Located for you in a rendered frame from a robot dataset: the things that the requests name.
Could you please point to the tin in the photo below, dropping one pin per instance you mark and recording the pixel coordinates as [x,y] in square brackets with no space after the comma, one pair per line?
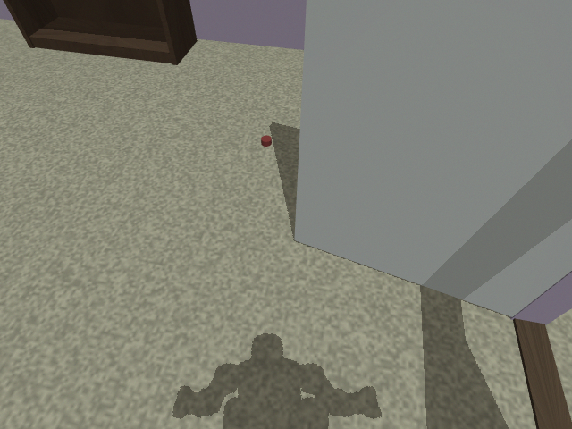
[266,141]

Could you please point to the bookshelf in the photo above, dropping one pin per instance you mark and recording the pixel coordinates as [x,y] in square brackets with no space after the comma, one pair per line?
[150,30]

